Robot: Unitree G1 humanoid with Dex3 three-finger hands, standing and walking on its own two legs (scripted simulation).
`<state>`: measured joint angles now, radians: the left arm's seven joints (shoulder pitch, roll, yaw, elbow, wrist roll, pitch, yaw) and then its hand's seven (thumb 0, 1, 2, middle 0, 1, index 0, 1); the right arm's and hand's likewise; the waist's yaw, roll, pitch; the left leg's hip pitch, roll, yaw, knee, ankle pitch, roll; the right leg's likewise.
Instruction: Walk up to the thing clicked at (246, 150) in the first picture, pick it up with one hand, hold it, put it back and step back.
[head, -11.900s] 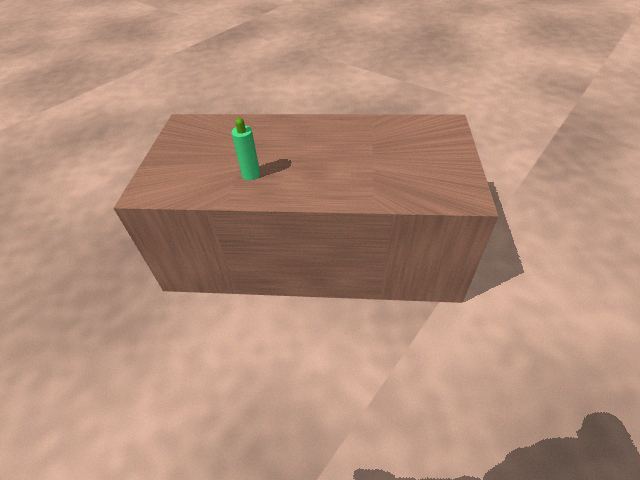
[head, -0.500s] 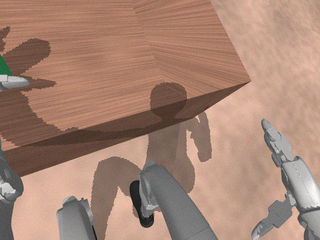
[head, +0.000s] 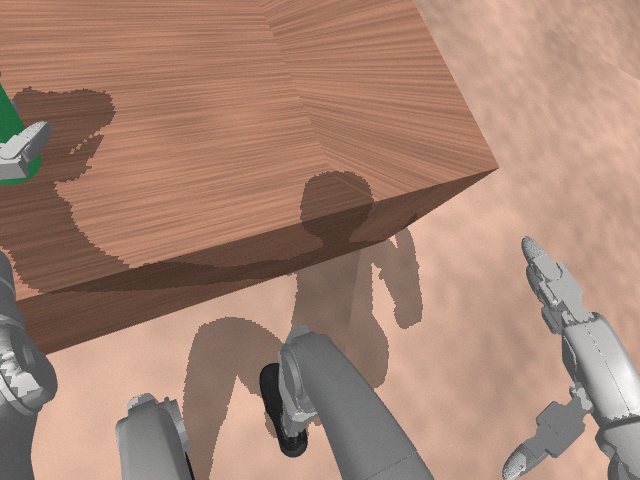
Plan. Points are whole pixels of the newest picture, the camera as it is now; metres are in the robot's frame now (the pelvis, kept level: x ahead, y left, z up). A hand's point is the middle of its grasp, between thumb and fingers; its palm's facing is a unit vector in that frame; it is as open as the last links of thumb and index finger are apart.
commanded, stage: settle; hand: left
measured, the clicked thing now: out of the picture +0.57 +0.20 -0.02
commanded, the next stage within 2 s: lift in 0.88 s
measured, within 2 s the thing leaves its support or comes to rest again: leaves its support in 0.10 s
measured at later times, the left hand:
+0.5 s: hand out of the picture +0.57 +0.19 +0.02, palm faces +0.18 -0.98 -0.01, open 8.5 cm
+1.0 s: hand out of the picture +0.57 +0.19 +0.05, palm faces +0.18 -0.98 -0.01, open 8.6 cm
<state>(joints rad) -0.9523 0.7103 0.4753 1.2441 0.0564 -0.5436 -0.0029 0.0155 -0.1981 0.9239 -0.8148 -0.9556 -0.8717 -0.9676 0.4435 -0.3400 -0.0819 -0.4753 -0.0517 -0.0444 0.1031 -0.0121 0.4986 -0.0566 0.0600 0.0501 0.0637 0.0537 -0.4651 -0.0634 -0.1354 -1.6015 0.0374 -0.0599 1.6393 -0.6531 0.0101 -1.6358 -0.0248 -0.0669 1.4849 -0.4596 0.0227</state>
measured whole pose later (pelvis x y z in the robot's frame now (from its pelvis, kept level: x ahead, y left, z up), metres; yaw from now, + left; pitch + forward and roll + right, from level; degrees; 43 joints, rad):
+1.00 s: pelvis +0.01 +0.00 +0.05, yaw +1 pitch +31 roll -4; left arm -0.97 0.63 0.45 1.28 0.04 -0.50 0.01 0.01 -0.28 1.20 -0.79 -1.08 -0.83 -1.10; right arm 0.37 -0.28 -0.04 -0.23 -0.07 -0.01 0.06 -0.01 0.51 -0.06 0.06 0.05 0.06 0.05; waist -0.39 -0.03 -0.14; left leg -1.39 0.04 -0.04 1.46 -0.61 0.01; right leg -1.44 -0.02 -0.05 1.32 -0.43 0.02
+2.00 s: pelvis +0.05 +0.00 +0.13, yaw +3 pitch +16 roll -1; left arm -0.39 0.25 0.24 0.66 -0.12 -0.36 -0.03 0.01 -0.29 1.20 -0.79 -1.07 -0.84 -1.09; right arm 0.45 -0.24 -0.08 -0.02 -0.01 0.03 0.00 -0.01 0.52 -0.06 0.05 0.05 0.06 0.05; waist -0.10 -0.02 -0.12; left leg -0.82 0.01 0.01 1.07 -0.53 0.01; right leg -0.90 -0.04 -0.02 1.02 -0.40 0.03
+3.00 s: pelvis +0.06 +0.00 +0.16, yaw +3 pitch +10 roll +0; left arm -0.10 0.18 0.14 0.34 -0.16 -0.27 -0.01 0.01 -0.29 1.20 -0.80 -1.07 -0.84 -1.08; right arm 0.42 -0.21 -0.07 0.15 0.02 0.04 -0.03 -0.01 0.51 -0.06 0.05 0.05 0.05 0.05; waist -0.03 -0.01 -0.10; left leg -0.59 0.00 0.01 0.91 -0.49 0.01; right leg -0.68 -0.05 -0.01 0.88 -0.37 0.03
